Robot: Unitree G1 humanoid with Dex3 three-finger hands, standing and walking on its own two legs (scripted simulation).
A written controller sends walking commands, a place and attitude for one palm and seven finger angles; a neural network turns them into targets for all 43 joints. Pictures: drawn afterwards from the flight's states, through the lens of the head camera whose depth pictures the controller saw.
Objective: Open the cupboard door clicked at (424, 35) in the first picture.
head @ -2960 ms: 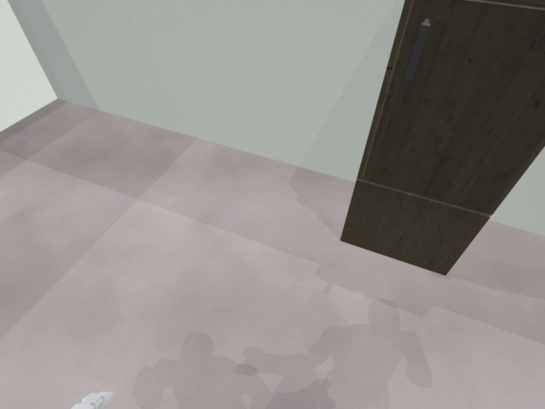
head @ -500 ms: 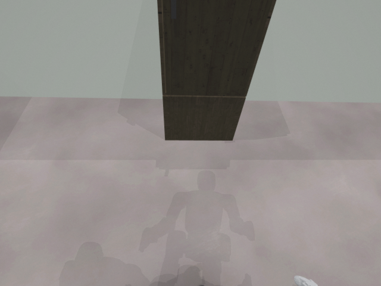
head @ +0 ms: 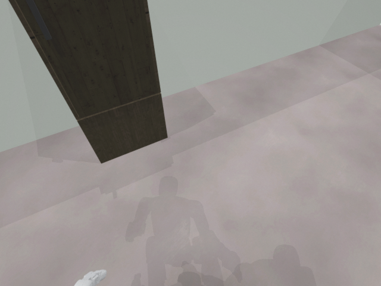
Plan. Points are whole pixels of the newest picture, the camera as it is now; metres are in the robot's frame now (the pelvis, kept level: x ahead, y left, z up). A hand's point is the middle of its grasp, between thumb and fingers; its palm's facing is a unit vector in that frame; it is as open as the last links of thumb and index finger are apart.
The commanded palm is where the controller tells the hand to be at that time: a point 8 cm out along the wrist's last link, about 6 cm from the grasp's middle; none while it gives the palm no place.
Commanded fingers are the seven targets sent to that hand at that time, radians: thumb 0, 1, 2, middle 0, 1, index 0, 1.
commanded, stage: walk to a spot facing it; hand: left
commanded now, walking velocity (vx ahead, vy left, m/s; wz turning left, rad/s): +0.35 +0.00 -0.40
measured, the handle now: (38, 16) +0.89 +0.54 +0.15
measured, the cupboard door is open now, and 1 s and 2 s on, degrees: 0 0 0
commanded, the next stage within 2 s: turn to face it in 0.72 s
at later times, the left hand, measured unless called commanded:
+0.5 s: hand (103, 271) +0.19 +0.24 -0.18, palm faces -0.13 -0.98 -0.13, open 7.4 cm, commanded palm none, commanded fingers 0.00 0.90 0.90 -0.20 -0.30 -0.20 -0.30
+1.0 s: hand (163, 169) +0.48 +0.11 -0.15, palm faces -0.44 -0.88 -0.19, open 7.4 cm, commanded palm none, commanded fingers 0.00 0.90 0.90 -0.20 -0.30 -0.20 -0.30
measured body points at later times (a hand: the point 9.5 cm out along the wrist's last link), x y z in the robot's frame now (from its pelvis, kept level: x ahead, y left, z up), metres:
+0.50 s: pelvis +0.18 +0.05 +0.01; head +0.20 +0.09 +0.45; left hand +0.20 +0.29 -0.17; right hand +0.23 -0.20 -0.11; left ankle +0.24 +0.12 -0.72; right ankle +0.05 -0.08 -0.63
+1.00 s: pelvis +0.29 +0.01 +0.00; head +0.32 -0.02 +0.45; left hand +0.50 +0.16 -0.14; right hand +0.15 -0.16 -0.16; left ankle +0.25 +0.12 -0.70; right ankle +0.28 -0.10 -0.72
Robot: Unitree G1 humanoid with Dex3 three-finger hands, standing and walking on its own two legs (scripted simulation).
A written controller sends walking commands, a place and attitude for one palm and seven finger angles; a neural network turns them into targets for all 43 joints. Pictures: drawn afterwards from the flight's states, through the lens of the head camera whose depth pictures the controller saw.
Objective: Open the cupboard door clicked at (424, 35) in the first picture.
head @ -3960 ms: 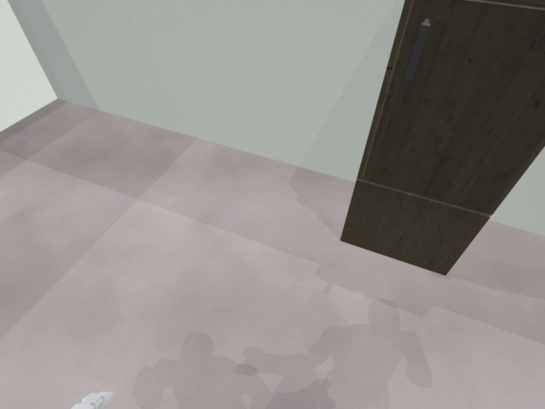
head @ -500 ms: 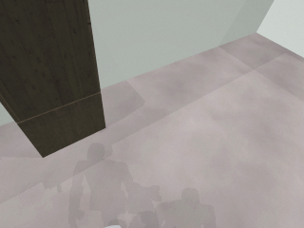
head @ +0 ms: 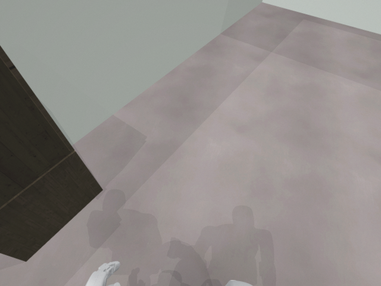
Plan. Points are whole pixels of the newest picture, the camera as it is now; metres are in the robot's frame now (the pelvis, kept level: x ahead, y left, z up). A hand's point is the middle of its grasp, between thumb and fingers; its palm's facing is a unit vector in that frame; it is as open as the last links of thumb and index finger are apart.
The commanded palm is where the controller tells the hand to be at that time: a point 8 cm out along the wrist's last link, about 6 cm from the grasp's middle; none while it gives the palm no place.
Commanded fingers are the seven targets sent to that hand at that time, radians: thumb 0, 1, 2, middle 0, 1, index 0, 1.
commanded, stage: turn to face it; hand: left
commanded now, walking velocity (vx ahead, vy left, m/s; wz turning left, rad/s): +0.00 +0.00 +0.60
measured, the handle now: out of the picture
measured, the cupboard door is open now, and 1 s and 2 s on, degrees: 0 0 0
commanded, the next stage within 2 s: take the last steps up to it in 1.30 s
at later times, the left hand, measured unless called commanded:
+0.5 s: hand out of the picture +0.02 +0.27 -0.16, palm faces +0.31 -0.93 -0.22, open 7.4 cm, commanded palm none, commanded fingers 0.00 0.90 0.90 -0.20 -0.30 -0.20 -0.30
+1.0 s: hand out of the picture -0.03 +0.19 -0.12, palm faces +0.55 -0.79 -0.28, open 7.4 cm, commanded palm none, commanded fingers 0.00 0.90 0.90 -0.20 -0.30 -0.20 -0.30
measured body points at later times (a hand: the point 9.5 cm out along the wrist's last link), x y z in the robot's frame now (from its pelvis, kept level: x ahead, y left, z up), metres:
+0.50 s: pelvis +0.00 +0.05 +0.02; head +0.04 +0.09 +0.46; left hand +0.01 +0.32 -0.14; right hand +0.12 -0.19 -0.11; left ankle +0.02 +0.12 -0.72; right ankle +0.02 -0.12 -0.63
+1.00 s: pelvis -0.01 -0.03 +0.02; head +0.02 -0.05 +0.47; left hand -0.06 +0.23 -0.10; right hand +0.18 -0.22 -0.14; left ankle -0.04 +0.09 -0.65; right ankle +0.05 -0.12 -0.72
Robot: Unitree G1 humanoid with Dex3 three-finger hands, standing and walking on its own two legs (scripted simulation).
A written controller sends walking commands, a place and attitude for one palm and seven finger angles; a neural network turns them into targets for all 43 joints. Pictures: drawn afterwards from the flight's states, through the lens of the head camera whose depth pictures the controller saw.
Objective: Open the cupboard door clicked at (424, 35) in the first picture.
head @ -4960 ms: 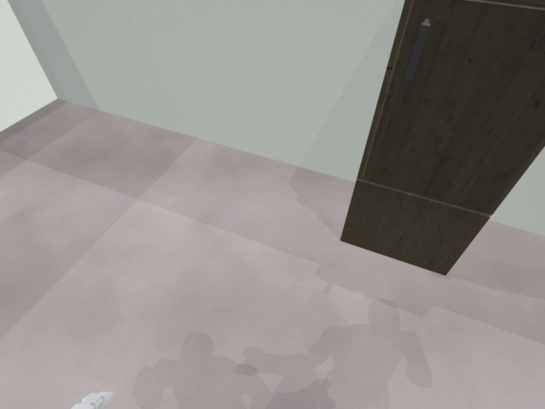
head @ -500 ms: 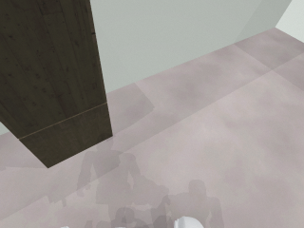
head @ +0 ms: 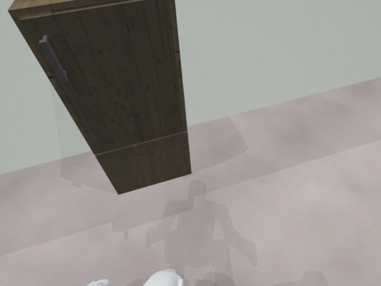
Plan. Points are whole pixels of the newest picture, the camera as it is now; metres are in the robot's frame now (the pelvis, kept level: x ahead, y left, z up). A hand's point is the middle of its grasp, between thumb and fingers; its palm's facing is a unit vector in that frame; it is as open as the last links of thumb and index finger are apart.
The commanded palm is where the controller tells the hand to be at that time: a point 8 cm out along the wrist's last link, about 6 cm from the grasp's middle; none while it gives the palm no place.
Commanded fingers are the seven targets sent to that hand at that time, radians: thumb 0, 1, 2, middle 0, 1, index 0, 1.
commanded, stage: turn to face it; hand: left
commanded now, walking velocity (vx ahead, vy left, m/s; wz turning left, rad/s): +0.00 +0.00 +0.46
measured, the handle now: (55, 59) +0.71 +0.44 +0.13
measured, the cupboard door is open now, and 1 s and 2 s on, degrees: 0 0 0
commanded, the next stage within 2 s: take the last steps up to it in 0.30 s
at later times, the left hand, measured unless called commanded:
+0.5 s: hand out of the picture -0.06 +0.27 -0.18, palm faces +0.26 -0.94 -0.22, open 7.4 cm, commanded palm none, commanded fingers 0.00 0.90 0.90 -0.20 -0.30 -0.20 -0.30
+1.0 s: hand out of the picture +0.01 +0.20 -0.16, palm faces +0.30 -0.93 -0.22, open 7.2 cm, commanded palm none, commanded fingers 0.00 0.90 0.90 -0.20 -0.30 -0.20 -0.30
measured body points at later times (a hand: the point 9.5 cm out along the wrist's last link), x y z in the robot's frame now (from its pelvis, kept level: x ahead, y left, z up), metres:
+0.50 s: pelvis -0.03 +0.06 +0.00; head -0.02 +0.09 +0.45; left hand -0.07 +0.32 -0.16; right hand +0.12 -0.16 -0.12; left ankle -0.05 +0.14 -0.74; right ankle -0.02 -0.11 -0.66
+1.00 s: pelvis +0.04 +0.01 +0.01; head +0.03 -0.01 +0.46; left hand +0.00 +0.24 -0.14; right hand +0.05 -0.22 -0.16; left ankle +0.01 +0.15 -0.66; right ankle +0.05 -0.07 -0.74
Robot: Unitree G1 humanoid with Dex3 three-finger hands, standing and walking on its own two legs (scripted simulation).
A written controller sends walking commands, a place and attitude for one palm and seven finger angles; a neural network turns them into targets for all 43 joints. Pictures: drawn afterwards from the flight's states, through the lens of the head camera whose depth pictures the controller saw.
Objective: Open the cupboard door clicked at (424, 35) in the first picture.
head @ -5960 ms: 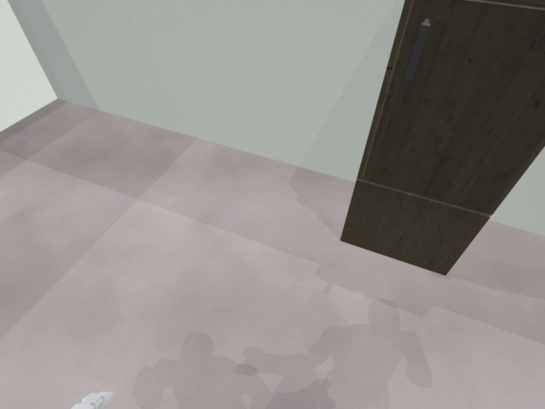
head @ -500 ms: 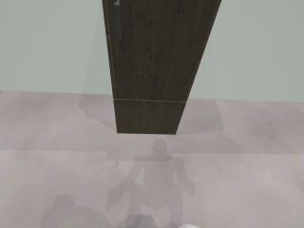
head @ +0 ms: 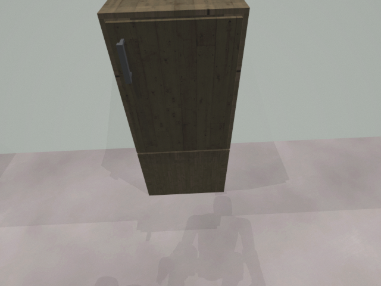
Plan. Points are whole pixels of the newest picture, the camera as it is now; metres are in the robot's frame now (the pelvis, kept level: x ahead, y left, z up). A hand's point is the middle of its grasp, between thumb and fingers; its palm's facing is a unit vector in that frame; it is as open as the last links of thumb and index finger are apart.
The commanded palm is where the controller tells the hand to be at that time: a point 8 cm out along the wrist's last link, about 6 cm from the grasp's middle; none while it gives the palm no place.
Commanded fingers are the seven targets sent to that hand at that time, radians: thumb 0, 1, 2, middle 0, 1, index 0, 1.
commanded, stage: take the last steps up to it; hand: left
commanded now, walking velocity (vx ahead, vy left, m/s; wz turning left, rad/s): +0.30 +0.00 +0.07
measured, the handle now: (125, 61) +0.75 +0.25 +0.13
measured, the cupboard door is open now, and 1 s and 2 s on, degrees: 0 0 0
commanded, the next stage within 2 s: come to a stop and stand still in 0.48 s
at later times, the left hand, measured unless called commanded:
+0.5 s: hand out of the picture +0.09 +0.21 -0.19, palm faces +0.09 -0.99 -0.12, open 7.4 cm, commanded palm none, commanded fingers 0.00 0.90 0.90 -0.20 -0.30 -0.20 -0.30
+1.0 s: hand (126, 231) +0.31 +0.21 -0.17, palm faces +0.03 -0.98 -0.22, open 7.3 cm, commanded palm none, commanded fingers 0.00 0.90 0.90 -0.20 -0.30 -0.20 -0.30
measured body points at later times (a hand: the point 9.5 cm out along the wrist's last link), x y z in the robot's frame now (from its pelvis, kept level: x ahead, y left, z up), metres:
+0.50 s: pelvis +0.16 +0.06 -0.01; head +0.19 +0.08 +0.44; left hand +0.09 +0.27 -0.18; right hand +0.27 -0.15 -0.15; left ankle +0.20 +0.15 -0.74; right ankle +0.09 -0.06 -0.66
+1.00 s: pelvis +0.21 +0.04 -0.01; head +0.25 +0.03 +0.43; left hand +0.31 +0.26 -0.16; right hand +0.22 -0.19 -0.18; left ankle +0.17 +0.16 -0.70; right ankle +0.29 -0.08 -0.74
